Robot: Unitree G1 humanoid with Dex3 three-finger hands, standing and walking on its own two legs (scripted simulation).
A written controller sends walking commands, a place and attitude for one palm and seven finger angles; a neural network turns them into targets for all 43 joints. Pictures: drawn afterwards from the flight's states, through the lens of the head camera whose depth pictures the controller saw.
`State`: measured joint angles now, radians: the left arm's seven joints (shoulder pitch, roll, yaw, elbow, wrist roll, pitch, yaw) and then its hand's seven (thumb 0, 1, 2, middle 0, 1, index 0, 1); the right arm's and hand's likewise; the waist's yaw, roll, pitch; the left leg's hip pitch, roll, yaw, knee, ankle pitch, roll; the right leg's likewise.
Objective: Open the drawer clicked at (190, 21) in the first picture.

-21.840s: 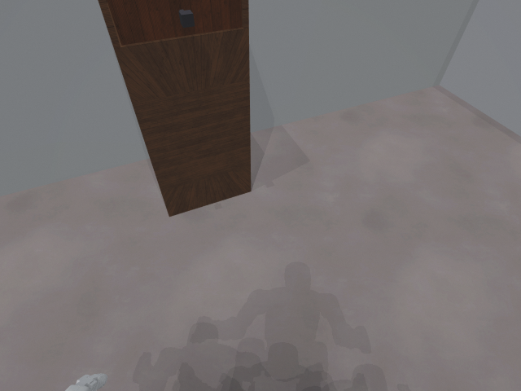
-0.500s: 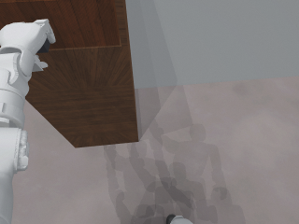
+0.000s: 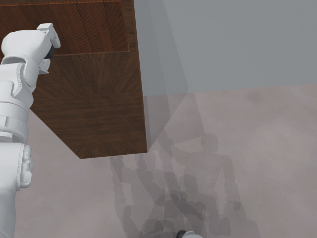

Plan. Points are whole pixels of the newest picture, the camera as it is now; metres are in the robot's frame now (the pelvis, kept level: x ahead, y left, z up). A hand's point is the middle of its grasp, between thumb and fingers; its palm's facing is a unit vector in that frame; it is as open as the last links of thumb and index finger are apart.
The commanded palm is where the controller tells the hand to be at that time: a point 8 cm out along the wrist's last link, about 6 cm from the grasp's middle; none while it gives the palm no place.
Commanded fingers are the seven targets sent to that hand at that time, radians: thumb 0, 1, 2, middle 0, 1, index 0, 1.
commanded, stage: pull the drawer open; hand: left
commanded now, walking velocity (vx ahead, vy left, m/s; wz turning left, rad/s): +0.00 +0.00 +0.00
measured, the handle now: (45, 43) +0.57 +0.26 +0.15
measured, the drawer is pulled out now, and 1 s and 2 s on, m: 0.00 0.10 0.30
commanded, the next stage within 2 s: none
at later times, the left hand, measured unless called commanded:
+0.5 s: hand (38, 74) +0.48 +0.26 +0.13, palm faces -0.01 +0.00 -1.00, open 7.1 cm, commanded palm +0.46 +0.26 +0.18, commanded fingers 0.00 0.90 0.90 -0.40 -1.35 -0.40 -1.35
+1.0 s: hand (33, 99) +0.41 +0.26 +0.12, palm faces +0.05 -0.03 -1.00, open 7.1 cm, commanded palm +0.37 +0.26 +0.18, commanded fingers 0.00 0.90 0.90 -0.40 -1.35 -0.40 -1.35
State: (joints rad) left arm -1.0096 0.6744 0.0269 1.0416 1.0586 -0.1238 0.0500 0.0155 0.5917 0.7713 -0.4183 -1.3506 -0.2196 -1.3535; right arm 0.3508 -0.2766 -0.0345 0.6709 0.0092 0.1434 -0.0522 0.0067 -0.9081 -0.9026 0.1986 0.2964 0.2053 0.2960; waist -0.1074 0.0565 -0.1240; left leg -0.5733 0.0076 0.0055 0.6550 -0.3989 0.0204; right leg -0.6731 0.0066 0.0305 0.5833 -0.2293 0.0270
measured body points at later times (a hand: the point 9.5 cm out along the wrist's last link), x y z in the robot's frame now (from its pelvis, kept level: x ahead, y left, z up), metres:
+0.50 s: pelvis +0.00 +0.00 +0.00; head +0.08 -0.01 +0.45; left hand +0.48 +0.26 +0.18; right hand +0.10 -0.27 -0.13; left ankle -0.07 +0.10 -0.72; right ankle +0.02 -0.14 -0.72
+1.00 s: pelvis +0.01 +0.00 +0.01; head +0.06 -0.02 +0.46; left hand +0.40 +0.26 +0.18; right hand +0.11 -0.26 -0.12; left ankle -0.07 +0.10 -0.72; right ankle +0.02 -0.14 -0.72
